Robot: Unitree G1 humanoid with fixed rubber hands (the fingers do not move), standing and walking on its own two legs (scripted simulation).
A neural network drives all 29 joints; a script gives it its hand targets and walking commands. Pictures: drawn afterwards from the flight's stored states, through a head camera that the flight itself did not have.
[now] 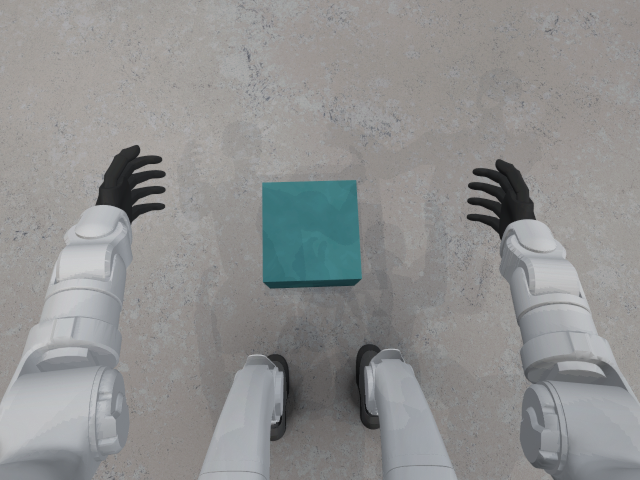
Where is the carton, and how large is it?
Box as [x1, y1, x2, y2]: [262, 180, 361, 288]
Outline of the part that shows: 355,180 262,183 264,283 270,288 354,285 361,278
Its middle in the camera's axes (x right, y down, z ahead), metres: -0.02 -0.02 +1.00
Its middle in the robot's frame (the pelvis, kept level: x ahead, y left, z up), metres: +0.51 +0.01 -0.60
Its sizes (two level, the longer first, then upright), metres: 0.242 0.229 0.166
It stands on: the floor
